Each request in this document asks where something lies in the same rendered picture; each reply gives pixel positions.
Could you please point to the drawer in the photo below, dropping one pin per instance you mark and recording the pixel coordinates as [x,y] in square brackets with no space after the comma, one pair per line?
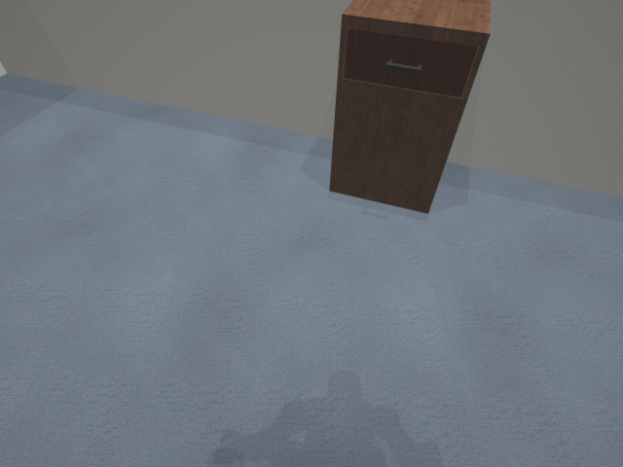
[445,65]

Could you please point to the cabinet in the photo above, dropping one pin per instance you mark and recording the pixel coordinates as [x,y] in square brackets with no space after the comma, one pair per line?
[391,144]

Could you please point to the handle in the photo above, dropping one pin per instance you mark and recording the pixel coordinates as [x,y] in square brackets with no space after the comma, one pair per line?
[403,69]

